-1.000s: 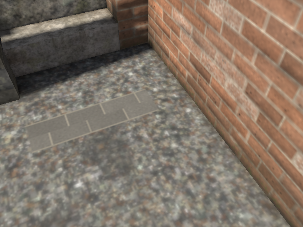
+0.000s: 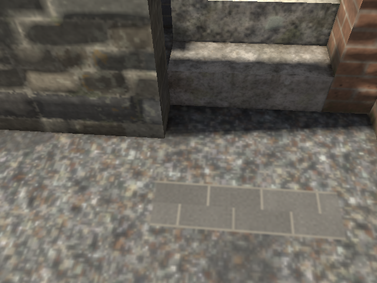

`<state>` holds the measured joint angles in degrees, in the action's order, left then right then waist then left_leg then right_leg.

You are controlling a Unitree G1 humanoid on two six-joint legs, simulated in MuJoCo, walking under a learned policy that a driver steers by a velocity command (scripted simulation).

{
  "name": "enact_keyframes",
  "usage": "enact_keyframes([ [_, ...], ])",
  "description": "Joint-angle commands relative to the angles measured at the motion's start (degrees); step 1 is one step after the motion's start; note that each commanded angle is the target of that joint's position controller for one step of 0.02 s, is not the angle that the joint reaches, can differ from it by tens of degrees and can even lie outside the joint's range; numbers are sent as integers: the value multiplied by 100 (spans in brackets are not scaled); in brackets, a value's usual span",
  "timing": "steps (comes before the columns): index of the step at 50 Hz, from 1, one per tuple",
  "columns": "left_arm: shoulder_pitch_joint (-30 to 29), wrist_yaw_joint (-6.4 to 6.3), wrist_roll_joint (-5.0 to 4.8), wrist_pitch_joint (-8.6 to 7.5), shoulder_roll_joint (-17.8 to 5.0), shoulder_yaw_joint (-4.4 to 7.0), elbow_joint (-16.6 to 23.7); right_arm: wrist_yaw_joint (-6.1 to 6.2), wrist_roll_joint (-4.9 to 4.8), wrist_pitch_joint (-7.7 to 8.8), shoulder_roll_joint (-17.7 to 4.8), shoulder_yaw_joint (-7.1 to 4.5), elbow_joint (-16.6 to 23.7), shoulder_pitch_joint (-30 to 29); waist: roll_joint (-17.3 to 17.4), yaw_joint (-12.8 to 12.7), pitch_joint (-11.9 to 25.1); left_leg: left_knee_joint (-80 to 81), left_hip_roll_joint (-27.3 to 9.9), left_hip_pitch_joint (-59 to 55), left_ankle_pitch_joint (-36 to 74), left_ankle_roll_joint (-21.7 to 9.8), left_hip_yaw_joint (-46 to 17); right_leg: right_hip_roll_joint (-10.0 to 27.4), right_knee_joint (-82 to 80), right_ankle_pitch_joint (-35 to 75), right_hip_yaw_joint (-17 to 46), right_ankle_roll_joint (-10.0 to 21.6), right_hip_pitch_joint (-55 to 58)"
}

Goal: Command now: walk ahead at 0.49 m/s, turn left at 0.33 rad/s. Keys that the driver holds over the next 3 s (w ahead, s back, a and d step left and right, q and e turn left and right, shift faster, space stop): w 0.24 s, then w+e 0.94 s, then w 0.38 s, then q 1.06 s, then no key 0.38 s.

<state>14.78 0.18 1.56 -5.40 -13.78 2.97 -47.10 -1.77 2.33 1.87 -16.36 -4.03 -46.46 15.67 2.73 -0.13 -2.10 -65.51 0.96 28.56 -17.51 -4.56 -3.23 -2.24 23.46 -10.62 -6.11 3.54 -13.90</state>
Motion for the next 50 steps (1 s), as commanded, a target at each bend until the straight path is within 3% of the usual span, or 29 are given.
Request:
enact_keyframes([
  [1,376,69,-52,-215,-438,65,53,-85,44,-26,6,47,276,230,-656,112,90,249,-280,727,389,51,-285,1662,-1487,927,1519,825,467],
  [7,795,95,-100,-151,-537,51,-255,-195,-10,60,170,256,678,-1228,-667,-117,-105,2340,-395,367,1554,197,517,1265,-1567,1623,535,634,415],
  [11,1275,59,-75,-53,-743,75,-521,-133,-32,91,27,263,817,-1722,-722,-271,-200,3033,-304,150,1126,65,739,1563,-1293,2090,627,620,1091],
  [13,1375,25,-76,26,-780,70,-637,-75,6,133,-32,236,761,-1558,-769,-169,-124,3381,-108,-334,709,-83,816,1610,-742,2991,641,577,1339],
  [14,1365,15,-98,64,-798,62,-688,-33,35,186,-82,189,566,-989,-678,126,136,3778,68,-1107,763,-178,858,1486,-16,3596,545,505,1301],
  [15,1365,12,-122,78,-718,26,-684,34,114,266,-306,91,228,-43,-473,486,696,3920,-11,-2446,855,-331,686,1228,1064,3348,383,392,793],
  [16,1192,21,-140,55,-465,-59,-399,129,232,314,-823,-50,68,1074,207,923,1530,4059,-1511,-3944,234,-626,-893,921,2790,1305,174,258,-381],
  [17,1755,20,-280,79,44,-149,-298,177,143,253,-1236,-158,32,1149,1321,637,2017,4777,-2835,-4907,-20,-1207,-3138,61,4465,-2098,133,105,-2156],
  [18,1271,-41,-148,148,-631,40,-403,181,-30,212,-852,-105,62,880,264,670,1366,4910,-2542,-4227,-156,-1042,-2811,346,4783,-1731,765,180,-2536],
  [19,932,0,-164,129,-551,59,-299,164,-55,240,-515,5,68,400,184,430,679,5070,-2242,-3501,277,-842,-1928,534,4614,-1179,875,211,-2511],
  [20,857,19,-168,141,-412,45,-340,132,-62,287,-254,63,55,130,86,264,378,5289,-1985,-2930,796,-657,-1321,672,4370,-860,860,174,-2280],
  [22,989,93,-26,296,-259,57,-464,163,-103,367,-16,123,-15,-41,231,-2,134,5542,-1626,-2318,1239,-382,-498,778,4145,-599,825,57,-1904],
  [25,700,190,6,433,-121,91,-357,196,-162,504,-72,95,-195,186,146,-134,24,5678,-1532,-2270,2127,-361,131,765,4158,-161,755,-18,-2155],
  [30,-327,270,12,457,-35,51,23,240,-133,510,-21,110,-448,557,117,-41,-282,5752,-1379,-2350,2559,-343,949,781,3226,880,563,-87,-2696],
  [31,-770,286,81,460,-65,1,201,277,-169,613,-301,14,-498,550,42,34,-347,5932,-1499,-2309,2370,-382,943,783,2917,959,482,-74,-2664],
  [32,-970,298,83,460,-77,-12,283,294,-173,659,-366,-6,-549,584,-27,43,-388,5990,-1525,-2433,2328,-378,1016,776,2587,1075,442,-56,-2637],
  [33,-1047,280,69,461,-51,-26,324,309,-174,662,-267,20,-631,678,-34,68,-417,5919,-1506,-2689,2595,-355,1131,748,2208,1182,353,-10,-2640],
  [37,-1646,319,97,431,-80,-69,596,380,-157,564,-334,12,-894,1071,67,235,-497,5558,-1601,-3417,3625,-247,1577,516,1319,860,-159,285,-2431],
  [39,-1579,388,98,412,-168,-28,589,423,-87,414,-254,61,-963,1097,236,115,-340,5031,-1658,-3612,5261,-148,1784,221,1116,380,-333,537,-1948],
  [41,-858,353,74,373,-334,48,387,440,-36,281,-579,-8,-927,985,386,-254,156,3739,-1701,-3740,6511,-138,1897,-178,1085,-276,-418,788,-1115],
  [42,-181,303,64,321,-498,132,174,408,-18,189,-744,-45,-823,940,296,-536,623,2547,-1637,-3535,6246,-116,1896,-433,865,-479,-396,903,-287],
  [43,804,230,197,302,-837,270,-124,353,-99,197,-705,-43,-650,797,-102,-1037,1163,878,-1527,-2420,4864,40,1923,-32,464,-669,368,1216,1216],
  [44,796,148,187,348,-1495,455,-55,162,-187,276,-51,85,-186,898,-1559,-613,1705,-1467,-428,538,-473,418,1773,1770,382,-705,3327,2119,3320],
  [45,1051,121,6,437,-1693,521,20,132,-192,367,-401,5,87,156,-1090,-844,2117,-2357,177,1379,-1172,418,433,2190,-561,-152,4942,2354,3546],
  [46,727,65,-34,440,-1570,505,16,121,-203,445,-337,58,227,-226,-618,-687,1337,-1947,-293,1732,-427,330,57,2075,-629,491,3911,2070,3008],
  [47,416,41,-85,411,-1210,427,29,152,-209,493,-276,100,147,-64,-144,-397,783,-1266,-525,1358,-26,314,107,1888,-667,1144,3334,1826,2111],
  [48,145,26,-99,375,-970,351,69,185,-150,446,-274,86,81,-10,65,-127,392,-825,-651,977,18,350,127,1597,-736,1732,2867,1602,1389],
  [49,-58,-11,-122,326,-787,275,121,186,8,337,-280,83,93,87,1,89,264,-598,-675,641,-16,459,122,1397,-841,2153,2592,1531,875],
  [50,-81,20,-94,236,-734,235,109,172,50,203,-174,90,49,221,-69,199,324,-375,-702,334,-108,529,126,1289,-901,2335,2428,1492,619],
])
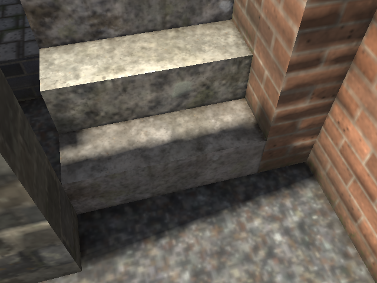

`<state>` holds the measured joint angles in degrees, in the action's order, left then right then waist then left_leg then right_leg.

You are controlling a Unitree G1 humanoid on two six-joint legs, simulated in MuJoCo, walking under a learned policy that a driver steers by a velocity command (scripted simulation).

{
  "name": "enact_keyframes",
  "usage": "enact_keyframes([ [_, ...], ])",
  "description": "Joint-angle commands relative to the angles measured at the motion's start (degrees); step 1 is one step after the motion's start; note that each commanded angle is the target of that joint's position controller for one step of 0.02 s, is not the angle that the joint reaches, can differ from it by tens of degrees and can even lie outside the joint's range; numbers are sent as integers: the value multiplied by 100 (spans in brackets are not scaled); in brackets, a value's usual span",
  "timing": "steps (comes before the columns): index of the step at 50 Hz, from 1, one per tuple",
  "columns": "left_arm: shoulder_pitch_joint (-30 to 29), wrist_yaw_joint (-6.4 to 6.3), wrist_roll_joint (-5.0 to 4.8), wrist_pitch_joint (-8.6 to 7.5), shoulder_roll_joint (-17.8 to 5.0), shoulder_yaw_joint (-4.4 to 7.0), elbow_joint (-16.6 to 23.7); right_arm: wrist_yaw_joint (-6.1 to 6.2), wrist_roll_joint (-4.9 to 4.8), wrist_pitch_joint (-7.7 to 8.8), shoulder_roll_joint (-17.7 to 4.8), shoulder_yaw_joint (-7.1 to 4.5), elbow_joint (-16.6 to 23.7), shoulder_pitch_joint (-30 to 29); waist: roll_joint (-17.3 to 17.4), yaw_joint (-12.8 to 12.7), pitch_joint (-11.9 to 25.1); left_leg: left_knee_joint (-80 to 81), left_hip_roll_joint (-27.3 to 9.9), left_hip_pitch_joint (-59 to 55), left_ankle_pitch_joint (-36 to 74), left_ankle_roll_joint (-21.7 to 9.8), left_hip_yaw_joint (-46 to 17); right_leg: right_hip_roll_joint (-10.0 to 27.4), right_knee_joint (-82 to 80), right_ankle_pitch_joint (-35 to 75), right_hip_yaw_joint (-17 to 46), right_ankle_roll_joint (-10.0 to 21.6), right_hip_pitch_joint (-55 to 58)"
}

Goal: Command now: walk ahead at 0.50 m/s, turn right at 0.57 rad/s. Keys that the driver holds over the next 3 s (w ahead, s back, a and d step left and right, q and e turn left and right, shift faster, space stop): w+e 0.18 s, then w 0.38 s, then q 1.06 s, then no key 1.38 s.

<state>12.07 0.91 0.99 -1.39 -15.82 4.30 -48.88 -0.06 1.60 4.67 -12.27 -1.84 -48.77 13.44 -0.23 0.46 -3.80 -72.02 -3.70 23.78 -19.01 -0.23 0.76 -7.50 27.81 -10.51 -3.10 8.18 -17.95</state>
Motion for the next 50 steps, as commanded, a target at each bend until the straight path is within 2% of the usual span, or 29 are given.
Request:
enact_keyframes([
  [1,250,-64,-48,-229,-554,99,275,7,171,-177,-494,-122,266,532,178,229,444,609,-230,750,-32,157,-224,1669,-1387,2348,1967,976,849],
  [4,644,-92,-112,-287,-828,151,90,-35,153,-276,-405,-92,562,-161,-4,64,237,1471,-230,1064,526,336,-133,1505,-1656,1602,2023,864,674],
  [8,1068,-47,-120,-294,-904,188,-9,-25,91,-299,-617,-119,836,-1028,-294,-301,62,2619,-175,1481,1608,506,-200,1328,-1687,1150,2084,542,1012],
  [12,1497,-60,-101,-341,-723,152,-97,-68,76,-265,-544,-41,1026,-1647,-379,-623,115,3388,-71,1664,2126,391,-156,1413,-1435,1630,2078,401,1731],
  [13,1641,-76,-80,-323,-650,134,-116,-93,62,-229,-583,-34,1137,-1876,-237,-729,148,3487,9,1695,2150,334,-85,1418,-1326,1970,2072,365,1969],
  [14,1574,-113,-39,-394,-837,186,-106,-144,113,-171,-536,29,1233,-2173,-241,-757,131,3752,66,1555,2101,252,-3,1496,-1394,2048,2102,353,2005],
  [17,1286,-148,-30,-496,-946,210,-104,-143,66,-47,-741,-11,1153,-1723,-445,-429,164,4349,236,501,1788,-86,-7,1575,-1059,3143,1999,64,1977],
  [19,1247,-120,-44,-574,-902,191,-171,-9,43,43,-1111,-151,709,-470,-521,41,773,4462,552,-802,1129,-385,148,1329,178,4774,1776,-86,2086],
  [20,1309,-72,-36,-548,-835,175,-177,59,182,120,-1246,-208,526,379,-342,513,1260,4740,165,-1852,1283,-672,-190,1231,1305,4367,1715,-203,1591],
  [21,1298,-38,-192,-556,-398,24,18,127,330,138,-1697,-312,426,1183,388,729,2013,4768,-1114,-3332,147,-1102,-1744,747,3094,2543,1242,-285,391],
  [22,1966,-45,-368,-561,-160,-11,-72,24,367,94,-1957,-450,277,1067,1674,344,2094,5475,-2158,-3997,231,-1863,-4125,-121,4510,-1803,743,-388,-1359],
  [23,1510,-88,-194,-553,-461,-1,-165,-57,119,64,-1523,-400,263,744,871,278,1353,5780,-1863,-3296,66,-1723,-3930,349,4710,-1452,1106,-255,-1651],
  [24,1022,-62,-166,-541,-478,0,-133,-91,48,93,-1124,-311,298,288,364,207,839,5697,-1589,-2628,810,-1603,-2849,573,4555,-909,1072,-276,-1592],
  [26,661,-55,-32,-434,-307,-61,-80,-69,57,203,-787,-156,158,83,155,16,465,5787,-1251,-1810,2875,-1504,-1889,768,4243,-794,884,-346,-1227],
  [27,727,-23,97,-370,-180,-107,-185,-84,51,225,-639,-58,-68,75,25,-153,428,5847,-1182,-1658,3618,-1384,-1533,857,4032,-641,901,-440,-1146],
  [30,531,32,228,-327,-2,-182,-104,-170,-122,337,-765,9,-472,234,486,-271,508,5800,-852,-1589,5486,-1255,-830,865,2808,-457,418,-663,-901],
  [31,305,-12,171,-406,135,-237,-88,-149,-161,337,-716,58,-514,145,535,-214,458,5774,-682,-1354,6282,-1193,-568,769,2082,-389,222,-751,-551],
  [33,-91,-106,115,-455,225,-347,-17,-83,-142,293,-1074,-11,-712,330,673,-52,556,5641,-600,-1552,6493,-1186,-500,623,971,-229,80,-897,-247],
  [37,-270,-285,-28,-476,2,-349,-113,33,-186,69,-1049,-16,-874,381,852,-18,848,5159,-576,-1742,5547,-1056,-872,541,211,514,227,-829,209],
  [38,-284,-315,-23,-497,-35,-346,-128,62,-190,21,-1023,-16,-870,322,797,-59,832,4988,-540,-1633,5346,-975,-964,555,-22,695,277,-782,403],
  [40,-115,-392,97,-582,-211,-316,-207,143,-312,-45,-1058,-45,-781,80,543,-209,897,4461,-318,-1292,4754,-664,-1129,778,-791,1428,501,-664,1150],
  [41,-4,-441,133,-617,-359,-296,-207,156,-314,-22,-929,-10,-699,50,368,-196,1093,4227,-216,-928,3821,-506,-1229,1340,-750,2268,919,-569,1732],
  [42,44,-528,146,-572,-660,-212,-126,186,-304,48,-716,-1,-647,431,-332,-34,1232,3768,279,-307,1348,-344,-1027,2325,-227,4529,1435,-358,2382],
  [43,-18,-500,3,-424,-792,-152,-130,316,-359,-100,-468,32,-852,1089,-1362,6,1693,2826,796,-211,-1215,-215,-493,3024,-300,5425,1891,515,2405],
  [44,4,-493,-63,-361,-527,-172,-98,371,-204,-241,-871,-75,-932,909,-1074,-103,1533,1698,781,-130,-1858,-128,-302,3238,-588,5226,2036,794,1958],
  [46,-285,-520,-87,-339,-266,-261,-62,308,9,-403,-940,-169,-847,505,-521,60,1039,1063,550,-68,-1464,22,-333,2752,-784,4399,1357,653,1275],
  [47,-425,-493,-65,-309,-324,-242,-27,214,66,-492,-857,-162,-715,151,-401,71,1074,1144,402,-40,-1288,85,-298,2664,-863,3841,1112,603,1115],
  [48,-462,-452,-20,-284,-242,-282,-96,168,37,-593,-703,-101,-707,60,-563,131,1026,1319,360,-158,-1228,110,-186,2380,-918,3300,841,497,961],
  [50,-478,-417,12,-259,-294,-266,-140,168,2,-719,-639,-62,-645,-4,-782,126,989,1770,406,-381,-1172,140,5,2223,-964,2703,610,393,752],
])
Over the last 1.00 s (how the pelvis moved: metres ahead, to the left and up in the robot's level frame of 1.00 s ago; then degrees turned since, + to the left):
0.53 -0.03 -0.01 -20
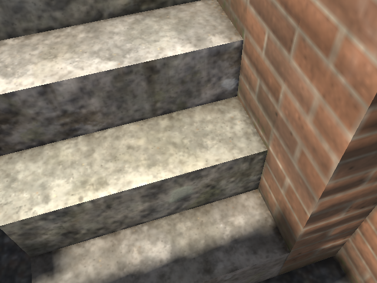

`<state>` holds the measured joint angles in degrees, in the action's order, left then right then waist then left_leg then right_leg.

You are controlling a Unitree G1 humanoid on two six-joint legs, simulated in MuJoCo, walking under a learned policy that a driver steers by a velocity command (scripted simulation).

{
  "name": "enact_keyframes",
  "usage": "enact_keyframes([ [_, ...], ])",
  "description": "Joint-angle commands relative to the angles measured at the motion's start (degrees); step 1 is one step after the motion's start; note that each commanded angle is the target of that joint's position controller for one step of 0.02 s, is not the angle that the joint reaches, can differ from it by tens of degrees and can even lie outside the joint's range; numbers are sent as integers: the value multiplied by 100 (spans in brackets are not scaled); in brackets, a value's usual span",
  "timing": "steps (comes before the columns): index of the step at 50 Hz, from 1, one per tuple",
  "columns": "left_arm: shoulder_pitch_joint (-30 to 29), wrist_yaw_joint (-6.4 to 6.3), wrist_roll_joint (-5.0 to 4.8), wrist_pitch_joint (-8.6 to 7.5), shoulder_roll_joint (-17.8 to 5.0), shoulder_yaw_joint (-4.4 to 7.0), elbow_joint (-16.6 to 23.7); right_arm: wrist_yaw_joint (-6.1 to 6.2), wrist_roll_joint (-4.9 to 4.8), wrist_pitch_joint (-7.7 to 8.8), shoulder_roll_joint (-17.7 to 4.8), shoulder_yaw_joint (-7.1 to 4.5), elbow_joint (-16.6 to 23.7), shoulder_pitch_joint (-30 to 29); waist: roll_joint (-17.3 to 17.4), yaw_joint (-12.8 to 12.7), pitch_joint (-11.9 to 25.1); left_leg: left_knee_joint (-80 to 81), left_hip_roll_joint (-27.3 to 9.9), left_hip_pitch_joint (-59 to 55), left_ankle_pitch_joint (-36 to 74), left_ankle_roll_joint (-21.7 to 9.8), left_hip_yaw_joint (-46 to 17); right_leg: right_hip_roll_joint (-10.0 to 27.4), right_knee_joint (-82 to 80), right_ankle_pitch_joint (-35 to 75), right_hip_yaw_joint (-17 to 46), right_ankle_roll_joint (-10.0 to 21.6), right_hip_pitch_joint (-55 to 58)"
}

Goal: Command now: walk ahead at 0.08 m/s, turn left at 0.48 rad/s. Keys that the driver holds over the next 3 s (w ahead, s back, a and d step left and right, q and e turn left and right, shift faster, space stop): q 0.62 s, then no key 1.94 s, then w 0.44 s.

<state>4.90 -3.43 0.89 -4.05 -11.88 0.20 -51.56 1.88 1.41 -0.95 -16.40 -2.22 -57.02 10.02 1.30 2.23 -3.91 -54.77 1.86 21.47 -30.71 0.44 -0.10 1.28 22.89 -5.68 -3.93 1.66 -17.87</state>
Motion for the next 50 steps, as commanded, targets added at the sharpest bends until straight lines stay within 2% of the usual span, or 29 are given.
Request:
enact_keyframes([
  [1,268,13,23,57,-767,178,165,-32,-19,-196,-253,-47,289,201,-904,-81,932,405,-186,-277,95,61,70,1369,-560,1738,660,1002,596],
  [4,136,58,12,142,-955,242,220,-32,6,-283,-417,-70,392,206,-1236,11,934,1261,-114,-798,393,-39,312,1335,-531,623,548,863,348],
  [6,104,113,13,170,-971,266,244,-9,31,-262,-430,-81,334,543,-929,203,854,2429,-97,-1450,1092,-249,332,1289,-365,-357,530,599,-110],
  [7,233,123,46,199,-936,270,228,-4,84,-212,-581,-104,355,541,-564,199,645,3111,-212,-1564,1307,-416,24,1172,-71,-1046,414,302,-393],
  [8,463,118,80,244,-810,218,239,24,110,-125,-964,-186,435,487,541,150,456,4253,-1112,-1621,1180,-615,-1306,635,1118,-1800,-231,-155,-936],
  [9,22,1,98,350,-710,172,664,28,106,-106,-1670,-375,537,373,1758,253,43,4473,-2385,-818,2667,-1324,-3199,-131,2178,-2620,-135,-437,-1698],
  [10,-59,5,100,417,-862,211,609,-6,137,-59,-1495,-371,487,337,807,84,-101,4127,-2303,-801,3744,-1505,-2782,67,3133,-2392,479,-434,-1568],
  [11,222,84,64,472,-839,237,475,-34,100,-20,-1355,-376,583,189,529,-172,136,3808,-1995,-838,4361,-1507,-2259,-46,3512,-2106,604,-382,-1472],
  [12,486,94,-29,448,-947,299,403,-52,83,50,-1340,-409,685,-100,496,-442,199,3566,-1456,-834,4748,-1232,-1702,-123,3670,-1785,528,-360,-1322],
  [14,663,135,74,509,-917,307,342,-64,53,105,-1044,-358,852,-316,517,-451,615,3344,-1133,-1128,5102,-1109,-1441,-228,3929,-1388,442,-366,-1277],
  [20,360,36,-9,616,-668,172,718,-16,39,-18,-1079,-447,910,251,749,-112,688,3220,-1277,-1757,4504,-1192,-2165,-264,2563,-1716,495,-299,-1262],
  [22,386,6,-99,614,-858,203,759,-62,38,44,-1041,-439,822,399,843,27,676,3327,-1211,-1658,4168,-1099,-2402,-348,2090,-1752,476,-276,-822],
  [26,1086,-5,-179,487,-835,211,726,-76,6,-36,-1037,-450,977,35,792,-270,680,3179,-889,-1196,3525,-913,-2727,-452,502,-1341,531,-119,379],
  [27,1223,-51,-154,412,-958,223,709,-84,-64,-83,-967,-421,1137,-286,513,-411,717,2909,-696,-881,3192,-719,-2694,-255,-324,-689,586,-88,965],
  [28,1226,-105,-56,356,-1204,275,791,-70,-130,-89,-716,-343,1252,-222,-187,-356,820,2344,-359,-204,2193,-448,-2328,607,-875,-790,1295,105,1611],
  [29,773,-143,22,412,-1595,329,1008,-53,-153,-47,-227,-222,1297,131,-1516,-62,745,1053,580,869,262,-186,-1131,2011,-1114,77,2702,566,2105],
  [30,664,-104,26,466,-1668,395,991,3,35,-39,-847,-375,1254,80,-1441,-220,593,-477,484,806,-375,-21,-547,2473,-945,1223,2815,1340,1149],
  [31,467,-106,-88,496,-1329,321,1067,35,87,-30,-998,-449,1104,173,-947,-91,379,-1065,278,656,-81,31,-696,2151,-902,1430,2166,1408,764],
  [32,360,-101,-117,513,-1090,253,1068,23,125,-68,-935,-473,959,293,-595,-53,169,-1438,268,530,259,84,-697,1659,-773,1341,1554,1232,533],
  [33,303,-104,-60,534,-1046,229,1096,-5,116,-116,-844,-474,871,415,-594,-2,156,-1691,298,570,510,162,-638,1292,-663,1337,1114,1053,587],
  [35,342,-88,25,557,-1009,195,1093,-65,47,-181,-598,-380,771,421,-885,-69,142,-1419,311,751,645,349,-434,990,-492,1572,761,1154,898],
  [37,549,-106,-58,511,-1036,195,977,-27,84,-171,-502,-311,794,200,-931,-260,186,-538,297,747,536,523,-412,1053,-474,1292,901,1253,1312],
  [42,552,-34,-11,351,-1260,219,629,36,-29,-104,-251,-94,764,23,-1030,-351,496,2202,119,-439,432,323,22,1300,-206,1442,1083,1205,1650],
  [44,471,59,-58,338,-1294,213,512,91,-29,-37,-259,-55,563,441,-902,-47,537,3954,27,-1615,2258,155,63,1134,129,1616,925,742,1119],
  [45,540,98,-81,283,-1120,148,505,138,23,13,-525,-82,519,477,-667,-81,687,4184,-405,-2303,2866,61,-498,1028,224,1187,879,363,641],
  [46,548,168,-133,253,-736,39,710,168,23,50,-1053,-148,561,276,409,-320,689,4056,-1366,-2273,3724,-375,-1762,374,406,-427,402,-58,131],
  [47,370,115,-91,333,-702,19,644,133,-44,83,-674,-26,479,197,577,-124,581,4093,-1734,-1591,3927,-871,-1977,241,416,-1458,421,-135,609],
  [48,377,78,-48,397,-722,31,566,126,-38,128,-411,80,447,17,516,-251,349,4197,-1663,-1506,3503,-929,-1908,223,470,-1498,520,-114,621],
  [50,518,153,26,417,-764,29,391,154,-53,162,-338,138,349,-253,573,-447,188,4196,-1231,-1410,2907,-554,-1485,295,-220,-480,554,-57,904],
])
Over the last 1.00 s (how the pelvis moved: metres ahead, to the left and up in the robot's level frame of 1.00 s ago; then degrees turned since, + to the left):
0.43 0.01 0.01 -1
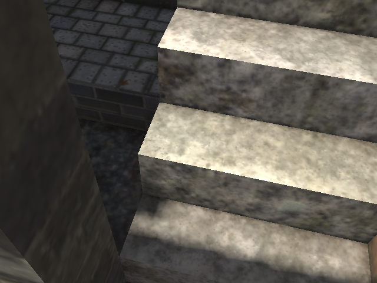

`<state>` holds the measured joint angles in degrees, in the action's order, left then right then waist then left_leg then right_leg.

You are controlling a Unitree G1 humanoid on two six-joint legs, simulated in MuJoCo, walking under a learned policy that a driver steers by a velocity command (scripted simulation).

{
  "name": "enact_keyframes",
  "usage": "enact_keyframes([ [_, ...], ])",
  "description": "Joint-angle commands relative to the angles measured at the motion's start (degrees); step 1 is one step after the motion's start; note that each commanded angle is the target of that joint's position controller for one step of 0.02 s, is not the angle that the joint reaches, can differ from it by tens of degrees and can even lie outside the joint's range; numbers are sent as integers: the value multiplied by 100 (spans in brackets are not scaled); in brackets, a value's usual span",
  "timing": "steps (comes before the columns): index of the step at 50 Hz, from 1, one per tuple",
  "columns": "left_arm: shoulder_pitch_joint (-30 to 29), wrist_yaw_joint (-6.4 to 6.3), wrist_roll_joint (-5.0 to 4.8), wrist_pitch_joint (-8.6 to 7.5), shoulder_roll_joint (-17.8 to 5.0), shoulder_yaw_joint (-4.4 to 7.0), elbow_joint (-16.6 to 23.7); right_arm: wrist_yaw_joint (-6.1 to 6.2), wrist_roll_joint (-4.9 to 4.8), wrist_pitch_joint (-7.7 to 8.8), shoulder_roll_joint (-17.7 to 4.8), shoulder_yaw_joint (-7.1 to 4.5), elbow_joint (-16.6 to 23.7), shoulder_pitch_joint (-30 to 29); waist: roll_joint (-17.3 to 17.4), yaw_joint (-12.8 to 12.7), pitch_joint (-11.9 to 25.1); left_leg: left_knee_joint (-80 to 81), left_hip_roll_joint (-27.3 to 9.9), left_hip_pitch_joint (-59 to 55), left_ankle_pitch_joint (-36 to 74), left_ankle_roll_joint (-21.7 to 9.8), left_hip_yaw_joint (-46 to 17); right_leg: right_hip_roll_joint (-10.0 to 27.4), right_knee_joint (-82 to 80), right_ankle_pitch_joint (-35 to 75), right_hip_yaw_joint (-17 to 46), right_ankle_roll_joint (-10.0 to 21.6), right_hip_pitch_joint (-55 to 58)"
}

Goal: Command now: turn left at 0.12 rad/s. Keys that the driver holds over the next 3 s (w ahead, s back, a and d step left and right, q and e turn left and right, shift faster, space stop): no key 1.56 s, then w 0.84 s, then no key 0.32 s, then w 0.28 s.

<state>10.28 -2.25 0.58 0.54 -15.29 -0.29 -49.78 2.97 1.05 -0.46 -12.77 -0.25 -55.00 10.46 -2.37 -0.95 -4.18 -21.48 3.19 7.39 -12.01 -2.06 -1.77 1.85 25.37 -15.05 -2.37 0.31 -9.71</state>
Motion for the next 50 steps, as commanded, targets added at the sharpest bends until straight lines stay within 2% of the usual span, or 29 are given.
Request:
enact_keyframes([
  [1,28,61,48,-71,-487,84,138,50,-38,124,-724,-59,67,-178,967,-78,251,900,-1183,79,874,-127,-1197,312,-631,839,432,77,326],
  [3,95,126,-10,-137,-571,87,-21,23,-73,140,-775,-76,-101,6,761,-8,231,1038,-965,83,440,43,-1013,412,-741,1014,492,64,418],
  [4,147,148,14,-145,-524,97,-104,11,-119,155,-788,-66,-215,120,714,17,220,1094,-946,43,433,-10,-952,434,-821,994,521,71,439],
  [5,128,150,23,-161,-511,101,-157,11,-125,162,-762,-66,-308,159,587,11,152,1062,-919,27,427,-23,-919,446,-889,1005,532,67,404],
  [8,127,140,25,-200,-443,106,-314,0,-115,192,-740,-73,-477,183,355,37,192,993,-900,-50,498,-69,-850,477,-1006,1014,549,77,356],
  [13,142,131,13,-220,-364,121,-532,2,-107,225,-703,-66,-727,196,229,43,191,992,-877,17,416,-81,-808,494,-1085,919,553,98,342],
  [23,272,98,2,-217,-292,120,-850,45,-90,246,-629,-19,-1131,421,240,39,195,907,-834,114,584,-39,-695,515,-1132,862,591,182,380],
  [24,194,71,-49,-229,-308,105,-825,62,-51,242,-691,-51,-1105,354,221,40,130,843,-814,154,597,9,-716,499,-1085,883,589,172,340],
  [26,250,43,-68,-229,-239,64,-873,85,-88,269,-622,-34,-1188,470,217,49,122,889,-796,178,478,-1,-717,487,-1117,832,603,144,368],
  [27,308,22,-71,-254,-167,23,-891,82,-66,261,-641,-36,-1191,459,319,18,169,815,-777,143,560,-16,-672,507,-1151,877,629,157,346],
  [29,278,4,-61,-272,-225,16,-906,81,-69,258,-581,-26,-1225,519,226,57,187,774,-787,126,663,-22,-669,499,-1136,933,625,172,351],
  [32,280,-1,-61,-283,-195,-12,-924,84,-79,256,-581,-27,-1275,578,202,73,209,736,-794,101,755,-12,-652,498,-1129,999,633,191,350],
  [33,311,-27,-92,-322,-145,-22,-939,93,-52,241,-613,-32,-1225,516,178,109,196,733,-822,94,853,1,-636,494,-1154,994,644,203,333],
  [50,343,-54,-88,-377,-94,-20,-920,118,-52,235,-506,-31,-1295,594,215,139,240,669,-860,69,990,58,-575,479,-1159,1140,687,278,365],
])
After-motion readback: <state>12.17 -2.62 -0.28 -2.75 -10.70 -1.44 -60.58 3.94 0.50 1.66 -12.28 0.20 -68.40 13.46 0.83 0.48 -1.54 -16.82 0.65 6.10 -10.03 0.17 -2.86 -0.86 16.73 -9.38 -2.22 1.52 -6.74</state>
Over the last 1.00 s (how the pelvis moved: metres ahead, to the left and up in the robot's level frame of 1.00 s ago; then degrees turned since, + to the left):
-0.06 0.01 0.00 28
